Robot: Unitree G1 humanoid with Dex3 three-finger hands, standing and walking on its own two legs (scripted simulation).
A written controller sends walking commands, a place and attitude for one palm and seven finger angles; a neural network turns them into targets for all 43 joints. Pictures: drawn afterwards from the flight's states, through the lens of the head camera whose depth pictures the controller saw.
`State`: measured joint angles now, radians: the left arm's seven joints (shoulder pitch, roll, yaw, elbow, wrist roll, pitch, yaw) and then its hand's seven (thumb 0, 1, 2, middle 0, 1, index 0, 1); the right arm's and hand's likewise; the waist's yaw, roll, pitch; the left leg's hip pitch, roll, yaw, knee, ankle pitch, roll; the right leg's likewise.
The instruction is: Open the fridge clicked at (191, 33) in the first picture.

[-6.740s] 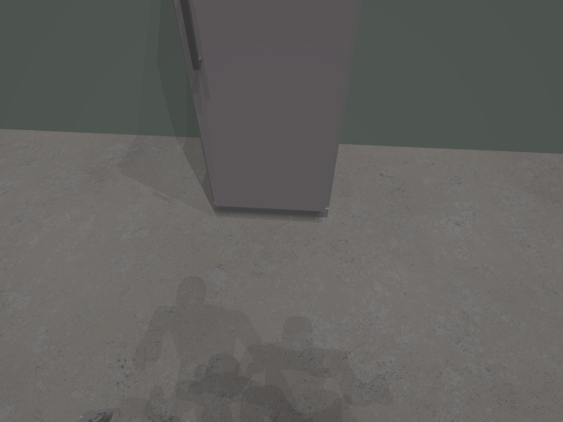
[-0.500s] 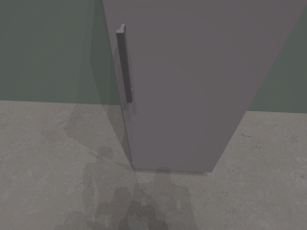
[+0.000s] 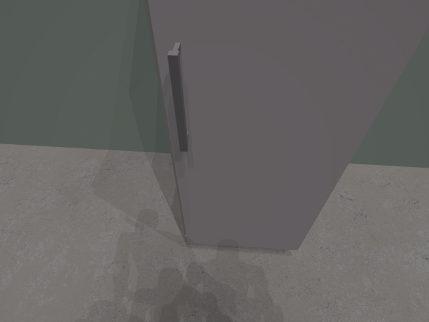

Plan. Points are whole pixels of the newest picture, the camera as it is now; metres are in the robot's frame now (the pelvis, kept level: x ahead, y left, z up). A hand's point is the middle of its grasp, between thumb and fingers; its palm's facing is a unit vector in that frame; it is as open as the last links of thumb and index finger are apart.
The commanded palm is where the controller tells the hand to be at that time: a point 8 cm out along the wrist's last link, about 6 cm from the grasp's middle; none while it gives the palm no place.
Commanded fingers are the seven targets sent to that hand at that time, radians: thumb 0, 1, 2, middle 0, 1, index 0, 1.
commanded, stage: look again from close up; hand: left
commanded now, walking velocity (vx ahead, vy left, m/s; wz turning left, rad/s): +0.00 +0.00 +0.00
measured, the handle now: (181, 103) +0.54 +0.11 +0.13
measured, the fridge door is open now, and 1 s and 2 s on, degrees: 0 0 0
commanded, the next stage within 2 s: shuffle to correct the standing spot in 0.32 s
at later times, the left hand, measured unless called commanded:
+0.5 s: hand out of the picture +0.01 +0.18 -0.17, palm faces +0.02 -0.98 -0.22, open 7.3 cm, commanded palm none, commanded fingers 0.00 0.90 0.90 -0.20 -0.30 -0.20 -0.30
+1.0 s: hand out of the picture +0.04 +0.14 -0.18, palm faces +0.07 -0.98 -0.17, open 7.3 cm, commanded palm none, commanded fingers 0.00 0.90 0.90 -0.20 -0.30 -0.20 -0.30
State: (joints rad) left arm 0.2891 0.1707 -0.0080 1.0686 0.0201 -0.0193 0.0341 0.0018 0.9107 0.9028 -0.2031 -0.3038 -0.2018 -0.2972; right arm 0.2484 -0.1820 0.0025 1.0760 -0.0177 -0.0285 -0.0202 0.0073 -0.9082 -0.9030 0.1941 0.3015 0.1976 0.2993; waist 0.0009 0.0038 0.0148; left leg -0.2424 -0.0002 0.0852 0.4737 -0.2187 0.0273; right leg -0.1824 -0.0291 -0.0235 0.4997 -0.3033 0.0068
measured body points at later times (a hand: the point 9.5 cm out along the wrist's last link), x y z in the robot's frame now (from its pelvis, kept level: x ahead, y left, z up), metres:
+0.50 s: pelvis +0.01 -0.01 +0.00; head +0.02 -0.01 +0.45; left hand +0.01 +0.23 -0.15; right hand +0.03 -0.24 -0.16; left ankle +0.02 +0.10 -0.74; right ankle -0.02 -0.12 -0.74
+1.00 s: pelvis +0.08 -0.01 +0.00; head +0.11 +0.00 +0.45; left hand +0.04 +0.20 -0.16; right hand +0.09 -0.24 -0.16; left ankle +0.02 +0.10 -0.73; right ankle -0.01 -0.12 -0.72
